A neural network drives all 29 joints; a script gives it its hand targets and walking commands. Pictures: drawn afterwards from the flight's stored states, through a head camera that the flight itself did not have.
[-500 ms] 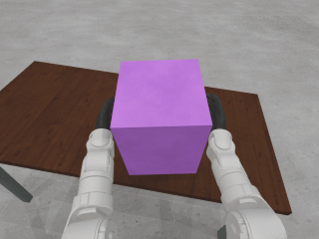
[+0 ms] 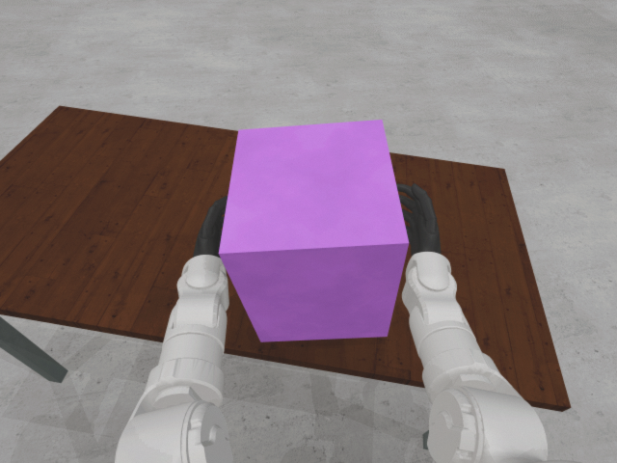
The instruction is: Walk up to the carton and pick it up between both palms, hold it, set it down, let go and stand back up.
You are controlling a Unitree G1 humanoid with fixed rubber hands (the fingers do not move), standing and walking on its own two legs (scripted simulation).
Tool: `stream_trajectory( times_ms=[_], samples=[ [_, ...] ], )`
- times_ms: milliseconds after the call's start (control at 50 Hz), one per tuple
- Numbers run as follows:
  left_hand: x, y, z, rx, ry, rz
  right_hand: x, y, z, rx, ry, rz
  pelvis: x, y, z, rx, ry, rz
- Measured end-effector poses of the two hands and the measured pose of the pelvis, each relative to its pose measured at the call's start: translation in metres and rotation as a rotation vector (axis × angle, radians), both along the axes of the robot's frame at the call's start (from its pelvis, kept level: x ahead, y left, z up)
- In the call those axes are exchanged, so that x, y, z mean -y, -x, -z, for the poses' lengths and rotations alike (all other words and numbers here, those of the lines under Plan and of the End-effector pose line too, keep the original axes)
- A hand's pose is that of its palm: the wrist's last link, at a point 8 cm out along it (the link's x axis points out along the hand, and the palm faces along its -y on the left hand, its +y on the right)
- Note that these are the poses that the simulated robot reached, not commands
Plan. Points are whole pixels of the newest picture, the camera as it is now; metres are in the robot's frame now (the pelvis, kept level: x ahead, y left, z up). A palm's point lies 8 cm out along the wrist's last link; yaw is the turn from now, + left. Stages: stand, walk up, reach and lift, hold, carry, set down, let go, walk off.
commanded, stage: set down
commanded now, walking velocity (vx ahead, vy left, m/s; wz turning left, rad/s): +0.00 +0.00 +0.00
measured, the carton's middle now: (317, 239) +0.41 -0.02 +0.04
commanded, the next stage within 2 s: none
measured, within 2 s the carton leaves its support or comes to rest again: neither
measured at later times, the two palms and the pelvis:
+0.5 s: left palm (225, 253) +0.40 +0.11 +0.02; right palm (422, 247) +0.39 -0.18 +0.05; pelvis +0.02 +0.00 +0.00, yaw -2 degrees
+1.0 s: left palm (225, 264) +0.41 +0.12 -0.02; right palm (412, 255) +0.39 -0.17 +0.01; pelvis +0.02 +0.00 -0.01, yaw -2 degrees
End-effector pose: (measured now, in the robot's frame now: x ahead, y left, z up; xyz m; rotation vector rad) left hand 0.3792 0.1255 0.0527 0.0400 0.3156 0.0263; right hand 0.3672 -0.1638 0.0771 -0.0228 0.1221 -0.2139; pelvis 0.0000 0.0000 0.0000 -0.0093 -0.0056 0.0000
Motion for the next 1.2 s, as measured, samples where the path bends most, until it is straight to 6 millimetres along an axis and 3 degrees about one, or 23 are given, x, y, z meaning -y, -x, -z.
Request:
stream_trajectory(
  times_ms=[320,740,1200],
  samples=[
    [0.01,-0.019,0.015,-0.008,-0.004,0.021,0.009,-0.013,0.014,-0.013,0.003,0.021,-0.001,-0.01,0.001,-0.083,-0.002,0.022],
    [0.014,-0.034,0.053,-0.042,-0.004,0.019,0.014,-0.03,0.048,-0.059,0.018,0.015,0.002,-0.02,0.005,-0.232,-0.001,0.028],
    [0.011,-0.022,0.073,-0.05,-0.008,0.021,0.01,-0.019,0.067,-0.079,0.025,0.01,-0.002,-0.007,0.007,-0.29,0.003,0.017]
  ],
)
